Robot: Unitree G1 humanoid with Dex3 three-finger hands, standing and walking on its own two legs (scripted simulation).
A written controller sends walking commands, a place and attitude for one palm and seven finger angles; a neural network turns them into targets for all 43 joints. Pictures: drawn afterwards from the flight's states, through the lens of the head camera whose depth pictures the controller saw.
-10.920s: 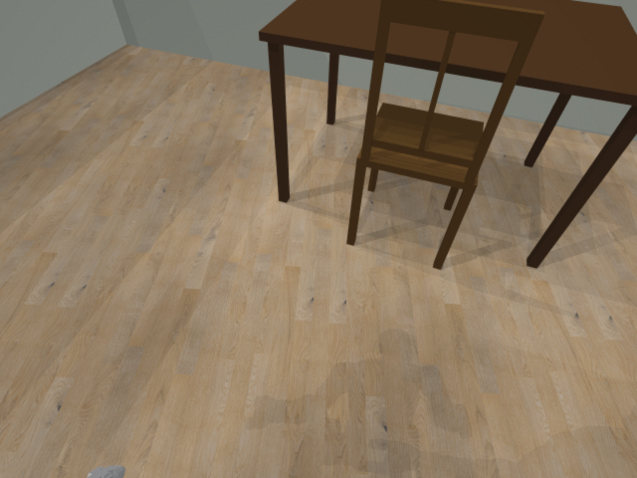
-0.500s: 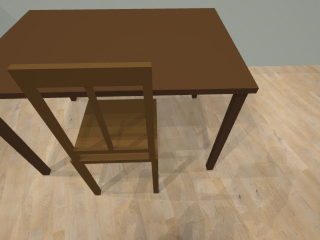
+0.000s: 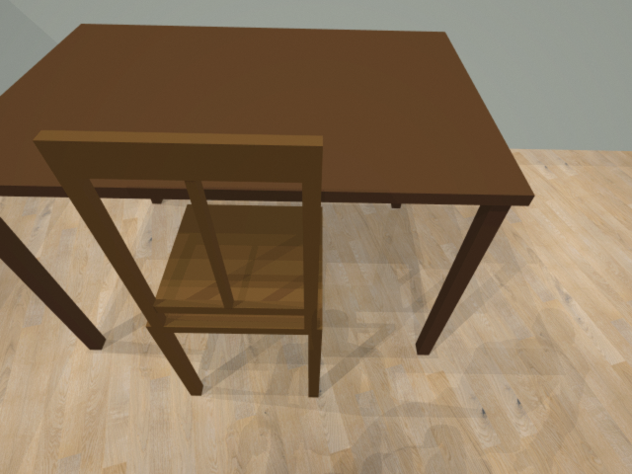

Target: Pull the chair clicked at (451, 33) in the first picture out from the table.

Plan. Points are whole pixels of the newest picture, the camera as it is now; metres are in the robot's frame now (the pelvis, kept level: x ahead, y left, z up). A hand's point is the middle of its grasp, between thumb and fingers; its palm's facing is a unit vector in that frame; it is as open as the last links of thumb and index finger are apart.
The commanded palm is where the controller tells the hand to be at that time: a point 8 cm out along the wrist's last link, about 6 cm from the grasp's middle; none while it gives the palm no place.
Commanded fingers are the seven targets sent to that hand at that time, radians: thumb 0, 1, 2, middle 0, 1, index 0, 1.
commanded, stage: come to a stop and stand still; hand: left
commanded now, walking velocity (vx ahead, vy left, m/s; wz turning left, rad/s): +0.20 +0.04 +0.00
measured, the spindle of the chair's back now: (213, 252) +0.48 +0.22 -0.06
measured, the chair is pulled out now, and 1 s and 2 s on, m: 0.00 0.00 0.00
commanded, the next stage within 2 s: look again from close up in 1.74 s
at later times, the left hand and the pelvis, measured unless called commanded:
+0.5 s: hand out of the picture +0.10 +0.20 -0.18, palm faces +0.09 -0.97 -0.23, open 7.3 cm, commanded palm none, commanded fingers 0.00 0.90 0.90 -0.20 -0.30 -0.20 -0.30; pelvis +0.05 +0.01 +0.00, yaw +3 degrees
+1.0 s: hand out of the picture +0.04 +0.20 -0.17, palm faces +0.12 -0.95 -0.28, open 7.4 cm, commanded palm none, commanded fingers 0.00 0.90 0.90 -0.20 -0.30 -0.20 -0.30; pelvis +0.04 +0.00 +0.00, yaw +5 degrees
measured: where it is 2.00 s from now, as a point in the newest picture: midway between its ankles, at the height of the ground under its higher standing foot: outside the picture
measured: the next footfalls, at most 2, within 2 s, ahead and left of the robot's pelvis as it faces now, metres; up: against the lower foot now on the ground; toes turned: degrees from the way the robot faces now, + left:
left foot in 0.50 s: +0.09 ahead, +0.13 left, +0.00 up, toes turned +6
